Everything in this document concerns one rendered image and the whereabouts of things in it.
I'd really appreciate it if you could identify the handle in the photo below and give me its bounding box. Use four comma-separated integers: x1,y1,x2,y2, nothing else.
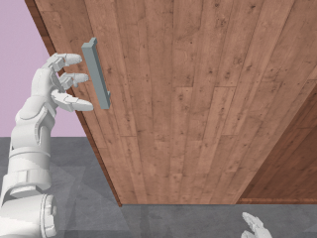
81,37,111,109

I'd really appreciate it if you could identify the robot left hand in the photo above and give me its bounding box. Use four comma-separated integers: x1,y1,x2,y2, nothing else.
31,53,94,113

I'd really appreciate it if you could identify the robot right hand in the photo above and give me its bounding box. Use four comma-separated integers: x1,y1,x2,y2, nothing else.
241,212,272,238

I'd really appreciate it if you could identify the wardrobe door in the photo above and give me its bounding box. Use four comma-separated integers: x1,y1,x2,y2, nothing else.
35,0,317,204
240,83,317,198

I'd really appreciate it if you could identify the robot left forearm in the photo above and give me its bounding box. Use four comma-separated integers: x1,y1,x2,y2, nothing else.
0,95,56,210

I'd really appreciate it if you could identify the left robot upper arm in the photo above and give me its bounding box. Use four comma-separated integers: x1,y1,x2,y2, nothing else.
0,193,60,238

